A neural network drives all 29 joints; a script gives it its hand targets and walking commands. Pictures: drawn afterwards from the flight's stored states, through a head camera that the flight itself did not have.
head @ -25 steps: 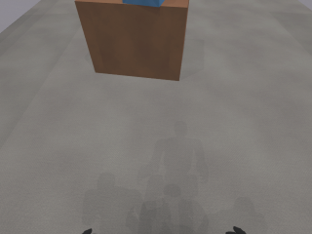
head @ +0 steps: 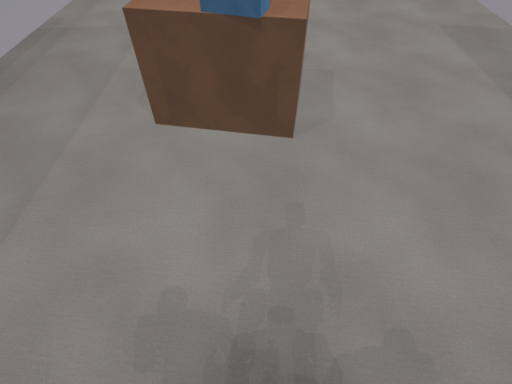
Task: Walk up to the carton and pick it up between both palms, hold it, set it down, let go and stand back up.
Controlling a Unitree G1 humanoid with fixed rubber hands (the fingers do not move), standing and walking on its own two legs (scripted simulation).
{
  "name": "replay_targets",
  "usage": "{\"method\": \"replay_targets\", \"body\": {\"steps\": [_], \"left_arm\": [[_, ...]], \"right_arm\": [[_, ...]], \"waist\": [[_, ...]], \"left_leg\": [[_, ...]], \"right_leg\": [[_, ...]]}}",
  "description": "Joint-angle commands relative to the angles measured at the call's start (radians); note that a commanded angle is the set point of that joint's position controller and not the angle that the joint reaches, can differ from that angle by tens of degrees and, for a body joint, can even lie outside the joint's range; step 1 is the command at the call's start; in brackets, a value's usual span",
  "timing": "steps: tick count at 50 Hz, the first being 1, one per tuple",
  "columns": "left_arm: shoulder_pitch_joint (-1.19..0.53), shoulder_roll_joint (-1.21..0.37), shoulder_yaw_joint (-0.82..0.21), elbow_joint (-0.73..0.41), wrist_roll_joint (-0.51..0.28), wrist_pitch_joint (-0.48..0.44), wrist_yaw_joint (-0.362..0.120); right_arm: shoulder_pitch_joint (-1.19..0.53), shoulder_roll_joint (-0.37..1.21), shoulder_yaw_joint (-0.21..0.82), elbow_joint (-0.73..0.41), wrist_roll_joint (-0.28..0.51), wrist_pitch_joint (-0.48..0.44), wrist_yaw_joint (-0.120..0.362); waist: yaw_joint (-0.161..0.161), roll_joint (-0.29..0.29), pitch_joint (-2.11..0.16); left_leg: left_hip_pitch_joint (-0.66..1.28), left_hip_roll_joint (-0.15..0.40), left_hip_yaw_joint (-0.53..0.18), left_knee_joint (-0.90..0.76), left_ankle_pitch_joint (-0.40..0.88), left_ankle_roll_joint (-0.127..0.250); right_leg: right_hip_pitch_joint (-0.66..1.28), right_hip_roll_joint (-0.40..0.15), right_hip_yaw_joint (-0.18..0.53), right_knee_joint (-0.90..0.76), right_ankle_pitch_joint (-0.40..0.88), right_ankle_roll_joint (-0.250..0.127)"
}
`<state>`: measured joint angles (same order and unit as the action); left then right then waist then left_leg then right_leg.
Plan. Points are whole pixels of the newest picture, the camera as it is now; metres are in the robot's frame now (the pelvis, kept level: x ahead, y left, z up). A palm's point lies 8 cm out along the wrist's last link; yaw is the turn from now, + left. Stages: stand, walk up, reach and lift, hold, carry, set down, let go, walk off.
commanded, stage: stand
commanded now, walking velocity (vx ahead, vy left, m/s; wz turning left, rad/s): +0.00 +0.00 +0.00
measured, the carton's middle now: out of the picture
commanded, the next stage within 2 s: walk up in 0.68 s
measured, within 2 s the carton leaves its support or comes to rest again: neither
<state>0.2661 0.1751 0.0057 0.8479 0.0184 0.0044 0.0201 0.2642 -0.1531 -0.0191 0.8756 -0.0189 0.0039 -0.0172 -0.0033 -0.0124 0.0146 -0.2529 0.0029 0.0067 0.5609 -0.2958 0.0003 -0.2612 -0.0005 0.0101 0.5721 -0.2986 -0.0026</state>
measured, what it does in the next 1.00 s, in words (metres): stands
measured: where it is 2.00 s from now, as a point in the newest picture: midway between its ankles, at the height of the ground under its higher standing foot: (245, 321)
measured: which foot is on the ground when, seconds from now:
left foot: down 0.00-1.00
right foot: down 0.00-1.00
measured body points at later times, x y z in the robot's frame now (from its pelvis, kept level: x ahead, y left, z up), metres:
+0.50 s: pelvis +0.00 +0.00 +0.01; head +0.00 +0.01 +0.46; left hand +0.01 +0.22 -0.15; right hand +0.01 -0.22 -0.15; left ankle +0.00 +0.12 -0.73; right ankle +0.00 -0.12 -0.73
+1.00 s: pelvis -0.01 +0.00 +0.01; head -0.02 +0.00 +0.46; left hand -0.03 +0.22 -0.15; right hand -0.03 -0.21 -0.15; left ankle -0.01 +0.12 -0.72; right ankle +0.00 -0.12 -0.72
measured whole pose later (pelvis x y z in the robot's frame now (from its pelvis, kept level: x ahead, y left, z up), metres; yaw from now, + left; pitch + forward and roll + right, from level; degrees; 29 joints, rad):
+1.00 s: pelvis -0.01 +0.00 +0.01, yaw +0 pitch -1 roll +0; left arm 0.37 0.14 0.01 1.10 0.04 -0.01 0.02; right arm 0.36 -0.13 -0.03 1.11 -0.04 0.00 -0.01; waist 0.00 0.00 -0.03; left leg -0.23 0.00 0.00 0.56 -0.52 0.03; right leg -0.23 0.00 0.00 0.56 -0.52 -0.03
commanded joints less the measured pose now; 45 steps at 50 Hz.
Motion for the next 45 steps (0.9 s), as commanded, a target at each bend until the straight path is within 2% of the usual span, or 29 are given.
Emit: {"method": "replay_targets", "body": {"steps": [1, 3, 6, 10, 13, 18, 19, 21, 26, 27, 28, 30, 33, 36, 38, 41, 43, 44, 45], "left_arm": [[0.04, 0.1, 0.031, -0.013, 0.0, -0.018, 0.013], [0.046, 0.092, 0.029, 0.006, -0.003, -0.015, 0.011], [0.046, 0.078, 0.026, 0.032, -0.003, -0.016, 0.014], [0.062, 0.088, 0.029, 0.07, -0.002, -0.022, 0.016], [0.069, 0.09, 0.03, 0.1, -0.002, -0.019, 0.019], [0.081, 0.075, 0.022, 0.14, -0.002, -0.019, 0.022], [0.073, 0.077, 0.021, 0.145, -0.001, -0.017, 0.022], [0.068, 0.064, 0.023, 0.154, -0.004, -0.016, 0.019], [0.092, 0.052, 0.016, 0.194, -0.007, -0.01, 0.019], [0.098, 0.048, 0.014, 0.205, -0.005, -0.01, 0.02], [0.109, 0.037, 0.01, 0.212, -0.007, -0.012, 0.021], [0.1, 0.033, 0.01, 0.225, -0.01, -0.009, 0.018], [0.094, 0.023, 0.009, 0.237, -0.01, -0.005, 0.018], [0.103, 0.032, 0.014, 0.248, -0.006, -0.004, 0.019], [0.109, 0.021, 0.009, 0.261, -0.004, -0.006, 0.023], [0.12, 0.013, 0.009, 0.271, -0.008, -0.007, 0.021], [0.118, 0.011, 0.008, 0.277, -0.006, -0.008, 0.023], [0.162, 0.14, 0.041, 0.218, 0.024, -0.029, 0.005], [0.119, 0.137, 0.046, 0.196, 0.029, -0.028, 0.001]], "right_arm": [[0.041, -0.119, -0.03, -0.002, 0.001, -0.02, -0.01], [0.039, -0.119, -0.03, 0.01, 0.002, -0.015, -0.011], [0.039, -0.11, -0.031, 0.031, -0.001, -0.014, -0.011], [0.038, -0.102, -0.032, 0.065, 0.003, -0.015, -0.015], [0.056, -0.083, -0.026, 0.106, 0.005, -0.014, -0.016], [0.053, -0.079, -0.023, 0.147, 0.005, -0.007, -0.02], [0.06, -0.091, -0.027, 0.154, 0.005, -0.008, -0.019], [0.072, -0.059, -0.018, 0.178, 0.007, -0.007, -0.019], [0.081, -0.05, -0.012, 0.213, 0.008, -0.009, -0.019], [0.078, -0.058, -0.013, 0.217, 0.008, -0.009, -0.017], [0.085, -0.059, -0.014, 0.222, 0.008, -0.009, -0.02], [0.084, -0.057, -0.011, 0.232, 0.006, -0.01, -0.019], [0.085, -0.052, -0.011, 0.239, 0.008, -0.006, -0.023], [0.077, -0.049, -0.01, 0.247, 0.006, -0.01, -0.023], [0.1, -0.051, -0.011, 0.257, 0.008, -0.012, -0.022], [0.102, -0.03, -0.005, 0.267, 0.007, -0.008, -0.025], [0.105, -0.028, -0.006, 0.273, 0.007, -0.005, -0.023], [0.176, -0.171, -0.046, 0.218, -0.027, -0.023, -0.002], [0.126, -0.18, -0.055, 0.193, -0.026, -0.021, 0.001]], "waist": [[0.0, 0.011, 0.012], [-0.002, 0.027, 0.008], [-0.003, 0.02, 0.004], [-0.001, -0.002, 0.011], [0.002, -0.022, 0.02], [0.004, 0.005, 0.045], [-0.005, -0.002, 0.042], [0.002, 0.038, 0.055], [0.006, 0.015, 0.075], [0.008, 0.028, 0.077], [0.008, 0.007, 0.097], [0.005, 0.037, 0.104], [0.008, -0.001, 0.116], [0.013, 0.034, 0.079], [0.006, 0.01, 0.075], [0.008, 0.032, 0.104], [0.003, 0.023, 0.093], [0.004, 0.009, -0.033], [0.004, 0.0, 0.086]], "left_leg": [[0.01, 0.055, -0.068, -0.116, 0.169, 0.045], [0.026, 0.06, -0.071, -0.124, 0.156, 0.047], [0.038, 0.064, -0.075, -0.135, 0.151, 0.048], [0.052, 0.062, -0.068, -0.133, 0.192, 0.046], [0.055, 0.062, -0.067, -0.153, 0.178, 0.042], [0.077, 0.059, -0.058, -0.165, 0.171, 0.038], [0.087, 0.059, -0.062, -0.164, 0.159, 0.039], [0.034, 0.064, -0.065, -0.184, 0.136, 0.038], [0.028, 0.067, -0.076, -0.203, 0.112, 0.038], [0.04, 0.061, -0.066, -0.197, 0.103, 0.037], [0.035, 0.066, -0.071, -0.198, 0.105, 0.037], [0.031, 0.069, -0.072, -0.206, 0.086, 0.036], [0.015, 0.065, -0.074, -0.214, 0.056, 0.034], [0.007, 0.073, -0.089, -0.234, 0.023, 0.042], [0.012, 0.065, -0.083, -0.226, 0.046, 0.042], [0.02, 0.066, -0.075, -0.22, 0.045, 0.037], [0.037, 0.071, -0.076, -0.214, 0.041, 0.039], [0.011, 0.07, -0.148, -0.143, -0.517, 0.075], [-0.085, 0.071, -0.16, -0.142, -0.599, 0.068]], "right_leg": [[0.004, -0.054, 0.064, -0.123, 0.153, -0.032], [0.006, -0.051, 0.06, -0.135, 0.151, -0.031], [0.015, -0.051, 0.063, -0.142, 0.147, -0.034], [0.036, -0.065, 0.073, -0.163, 0.196, -0.037], [0.044, -0.063, 0.072, -0.169, 0.162, -0.037], [0.022, -0.072, 0.083, -0.197, 0.143, -0.039], [0.017, -0.07, 0.08, -0.203, 0.131, -0.037], [0.05, -0.064, 0.07, -0.188, 0.127, -0.033], [0.051, -0.059, 0.061, -0.194, 0.109, -0.026], [0.039, -0.065, 0.069, -0.206, 0.097, -0.026], [0.028, -0.069, 0.067, -0.21, 0.088, -0.023], [0.021, -0.061, 0.06, -0.204, 0.084, -0.019], [0.014, -0.059, 0.058, -0.207, 0.049, -0.016], [0.043, -0.054, 0.053, -0.195, 0.078, -0.017], [0.051, -0.063, 0.061, -0.203, 0.068, -0.019], [0.008, -0.062, 0.059, -0.215, 0.051, -0.017], [0.003, -0.062, 0.056, -0.217, 0.044, -0.013], [0.016, -0.058, 0.1, -0.155, -0.514, -0.054], [-0.075, -0.06, 0.113, -0.167, -0.586, -0.055]]}}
